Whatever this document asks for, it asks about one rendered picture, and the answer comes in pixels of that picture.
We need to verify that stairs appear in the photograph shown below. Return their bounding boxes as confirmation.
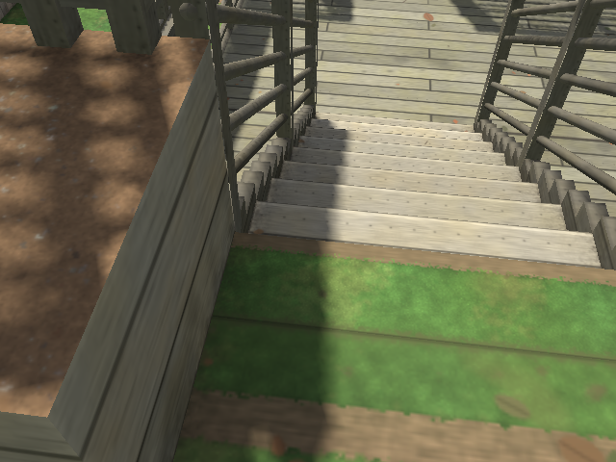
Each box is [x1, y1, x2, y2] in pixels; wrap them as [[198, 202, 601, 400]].
[[248, 112, 602, 269]]

